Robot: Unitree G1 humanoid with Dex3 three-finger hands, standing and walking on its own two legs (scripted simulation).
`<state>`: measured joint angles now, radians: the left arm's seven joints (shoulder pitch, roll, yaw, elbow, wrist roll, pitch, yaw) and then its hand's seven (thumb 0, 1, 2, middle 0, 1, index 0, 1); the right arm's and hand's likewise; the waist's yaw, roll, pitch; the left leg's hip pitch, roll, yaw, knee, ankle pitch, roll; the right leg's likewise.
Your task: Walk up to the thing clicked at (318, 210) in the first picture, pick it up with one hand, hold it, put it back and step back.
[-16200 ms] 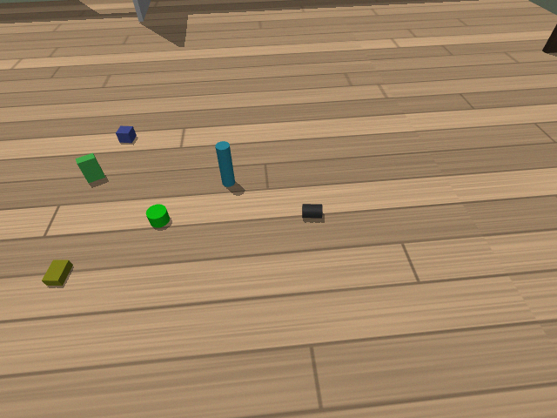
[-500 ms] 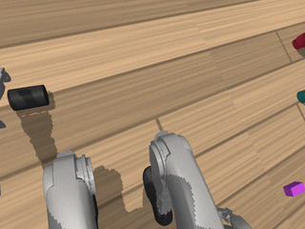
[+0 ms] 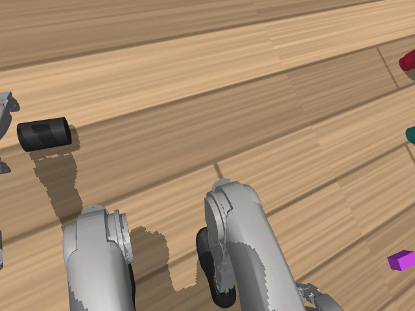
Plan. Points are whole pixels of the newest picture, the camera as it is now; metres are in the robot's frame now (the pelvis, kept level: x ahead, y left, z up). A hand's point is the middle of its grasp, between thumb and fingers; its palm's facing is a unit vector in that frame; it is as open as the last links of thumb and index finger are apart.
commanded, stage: rise first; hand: left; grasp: from above
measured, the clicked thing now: (46, 134) +0.51 +0.28 -0.30
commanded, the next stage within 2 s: approach in 0.12 s
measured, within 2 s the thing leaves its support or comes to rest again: neither
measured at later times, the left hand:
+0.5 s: hand (14, 124) +0.49 +0.29 -0.17, palm faces -0.44 -0.02 -0.90, open 12.9 cm
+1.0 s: hand (9, 130) +0.48 +0.30 -0.18, palm faces -0.50 -0.06 -0.87, open 12.9 cm
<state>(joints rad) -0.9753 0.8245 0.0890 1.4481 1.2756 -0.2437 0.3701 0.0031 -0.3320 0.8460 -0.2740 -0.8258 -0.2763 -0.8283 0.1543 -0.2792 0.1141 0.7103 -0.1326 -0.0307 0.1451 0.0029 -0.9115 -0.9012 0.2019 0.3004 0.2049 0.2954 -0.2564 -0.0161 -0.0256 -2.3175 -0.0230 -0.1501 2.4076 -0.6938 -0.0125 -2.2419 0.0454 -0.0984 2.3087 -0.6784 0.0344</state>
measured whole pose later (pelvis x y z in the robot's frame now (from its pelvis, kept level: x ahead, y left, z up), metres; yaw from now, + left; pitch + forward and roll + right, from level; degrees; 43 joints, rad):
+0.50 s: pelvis +0.00 +0.00 +0.00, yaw +0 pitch +35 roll -9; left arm -1.12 0.81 -0.02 1.54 1.28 -0.21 0.38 0.00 -0.34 0.85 -0.27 -0.86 -0.27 -0.86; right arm 0.17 -0.28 0.14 0.71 -0.14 -0.05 0.13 0.00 -0.91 -0.90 0.20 0.30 0.21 0.30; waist -0.30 -0.03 -0.03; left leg -2.33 -0.02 -0.15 2.41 -0.68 -0.01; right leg -2.26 0.05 -0.10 2.31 -0.67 0.04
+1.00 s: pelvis +0.00 +0.00 -0.01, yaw -1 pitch +34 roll -9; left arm -1.04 0.86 0.07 1.45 1.18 -0.13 0.28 0.00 -0.33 0.83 -0.29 -0.83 -0.29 -0.83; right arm 0.19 -0.29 0.17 0.66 -0.12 -0.03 0.13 0.00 -0.91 -0.90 0.20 0.30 0.21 0.30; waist -0.31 0.00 0.04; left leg -2.33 -0.01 -0.16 2.42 -0.69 -0.01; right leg -2.27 0.06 -0.10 2.32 -0.66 0.04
